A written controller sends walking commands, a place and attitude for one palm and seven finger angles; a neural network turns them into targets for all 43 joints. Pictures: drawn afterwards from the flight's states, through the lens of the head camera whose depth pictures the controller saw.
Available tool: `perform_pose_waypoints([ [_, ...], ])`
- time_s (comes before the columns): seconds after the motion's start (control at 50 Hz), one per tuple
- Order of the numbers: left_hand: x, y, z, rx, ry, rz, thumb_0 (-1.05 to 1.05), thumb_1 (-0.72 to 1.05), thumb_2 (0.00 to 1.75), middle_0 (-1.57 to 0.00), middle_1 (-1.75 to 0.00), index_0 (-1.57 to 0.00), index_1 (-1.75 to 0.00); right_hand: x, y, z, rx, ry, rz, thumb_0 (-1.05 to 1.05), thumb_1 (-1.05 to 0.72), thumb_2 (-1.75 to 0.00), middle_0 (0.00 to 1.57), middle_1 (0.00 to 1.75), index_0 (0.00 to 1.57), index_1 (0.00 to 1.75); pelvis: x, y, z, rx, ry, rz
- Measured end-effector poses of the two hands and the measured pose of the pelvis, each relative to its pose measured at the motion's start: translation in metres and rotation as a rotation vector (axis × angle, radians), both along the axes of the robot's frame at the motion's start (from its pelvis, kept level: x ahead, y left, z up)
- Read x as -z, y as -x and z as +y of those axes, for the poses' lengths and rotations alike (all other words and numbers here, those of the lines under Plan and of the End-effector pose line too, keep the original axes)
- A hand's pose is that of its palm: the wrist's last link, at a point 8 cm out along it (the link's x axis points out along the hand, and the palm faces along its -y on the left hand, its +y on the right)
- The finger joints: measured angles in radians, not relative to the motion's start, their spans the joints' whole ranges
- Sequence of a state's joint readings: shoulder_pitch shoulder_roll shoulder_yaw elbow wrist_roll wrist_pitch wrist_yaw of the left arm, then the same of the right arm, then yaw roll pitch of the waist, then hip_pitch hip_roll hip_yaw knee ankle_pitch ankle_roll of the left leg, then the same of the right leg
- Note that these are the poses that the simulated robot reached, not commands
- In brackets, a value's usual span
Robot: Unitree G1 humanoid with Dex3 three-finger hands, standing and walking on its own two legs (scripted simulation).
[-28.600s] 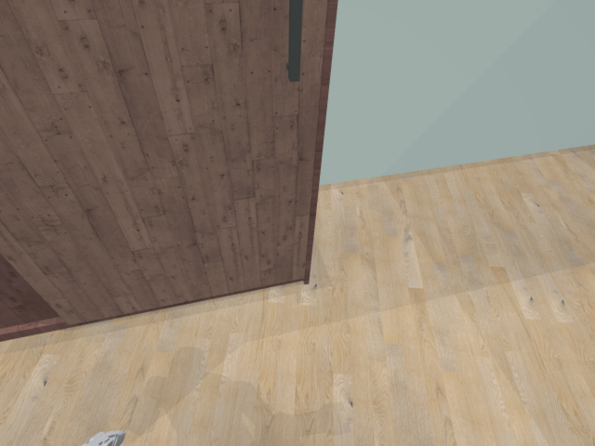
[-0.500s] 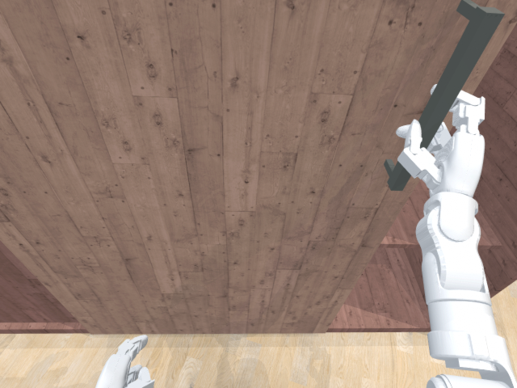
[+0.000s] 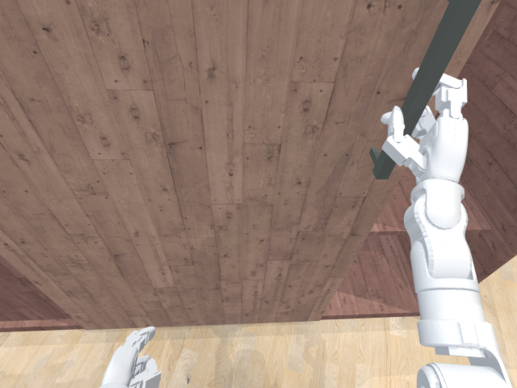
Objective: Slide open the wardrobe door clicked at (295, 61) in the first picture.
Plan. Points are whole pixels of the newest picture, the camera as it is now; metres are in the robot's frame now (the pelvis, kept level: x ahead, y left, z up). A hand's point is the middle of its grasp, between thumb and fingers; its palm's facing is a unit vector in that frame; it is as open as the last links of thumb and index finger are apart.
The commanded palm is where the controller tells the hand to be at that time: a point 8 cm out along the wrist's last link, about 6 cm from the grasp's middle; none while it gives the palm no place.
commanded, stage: loosen the grip on the handle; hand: right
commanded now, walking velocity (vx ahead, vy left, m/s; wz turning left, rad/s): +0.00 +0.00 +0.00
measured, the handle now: (408, 96) +0.44 -0.19 +0.25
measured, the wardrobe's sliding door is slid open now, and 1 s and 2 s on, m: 0.44 0.44 0.44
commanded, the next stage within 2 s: slip the hand off the handle in 0.56 s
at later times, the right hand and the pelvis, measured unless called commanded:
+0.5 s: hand (403, 139) +0.37 -0.17 +0.23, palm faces +0.32 +0.95 -0.06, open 15.3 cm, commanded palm +0.34 -0.21 +0.22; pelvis -0.04 +0.05 -0.01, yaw -1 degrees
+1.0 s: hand (456, 142) +0.37 -0.24 +0.23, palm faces +0.31 +0.95 -0.02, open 14.8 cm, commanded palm +0.34 -0.27 +0.22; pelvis +0.01 +0.02 +0.00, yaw -1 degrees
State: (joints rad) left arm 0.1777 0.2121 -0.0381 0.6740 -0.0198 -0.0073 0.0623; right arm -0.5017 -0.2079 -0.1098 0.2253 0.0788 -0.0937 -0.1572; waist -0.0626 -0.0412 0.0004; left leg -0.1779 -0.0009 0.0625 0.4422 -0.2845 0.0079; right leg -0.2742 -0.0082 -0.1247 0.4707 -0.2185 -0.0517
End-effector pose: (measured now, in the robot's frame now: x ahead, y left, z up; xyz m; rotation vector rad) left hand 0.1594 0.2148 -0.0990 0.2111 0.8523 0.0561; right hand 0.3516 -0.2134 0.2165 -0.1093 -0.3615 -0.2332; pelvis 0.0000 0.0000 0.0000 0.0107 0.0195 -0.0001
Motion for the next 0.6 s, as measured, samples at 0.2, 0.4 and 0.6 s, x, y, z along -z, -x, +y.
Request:
perform_pose_waypoints([
  [0.2, -0.015, 0.035, 0.040, -0.019, 0.017, -0.129, 0.01, 0.90, 0.90, -0.21, -0.30, -0.20, -0.30, -0.011, 0.007, -0.010, 0.020, -0.126, 0.043, -0.03, -0.22, -0.61, 0.38, 1.35, 0.15, 1.20, 0.001, 0.022, 0.021, 0.018, 0.021, 0.006],
  [0.4, 0.005, 0.110, 0.095, -0.122, -0.036, 0.027, 0.01, 0.90, 0.90, -0.20, -0.30, -0.20, -0.30, -0.007, 0.016, 0.003, 0.108, -0.031, 0.018, 0.00, 0.38, -0.30, 0.24, 1.22, 0.02, 1.06, 0.007, 0.038, 0.047, 0.028, 0.014, -0.014],
  [0.6, 0.017, 0.119, 0.101, -0.152, -0.048, 0.110, 0.02, 0.90, 0.90, -0.20, -0.30, -0.20, -0.30, -0.008, 0.006, -0.009, 0.049, -0.037, -0.021, -0.01, 0.54, -0.22, 0.26, 1.18, 0.13, 1.10, 0.006, 0.029, 0.052, 0.012, 0.007, 0.020],
])
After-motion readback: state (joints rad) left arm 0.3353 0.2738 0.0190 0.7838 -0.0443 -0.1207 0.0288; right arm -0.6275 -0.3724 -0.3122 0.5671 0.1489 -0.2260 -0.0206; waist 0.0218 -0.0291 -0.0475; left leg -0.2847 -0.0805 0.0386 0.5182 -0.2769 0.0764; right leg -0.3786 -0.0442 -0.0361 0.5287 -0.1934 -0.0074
